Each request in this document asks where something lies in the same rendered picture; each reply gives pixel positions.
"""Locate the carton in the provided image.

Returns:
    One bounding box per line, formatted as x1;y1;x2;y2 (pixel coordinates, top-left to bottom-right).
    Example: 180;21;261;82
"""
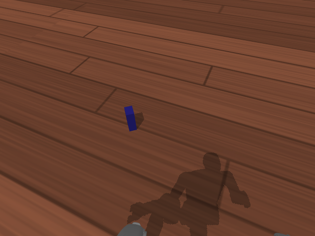
124;106;137;131

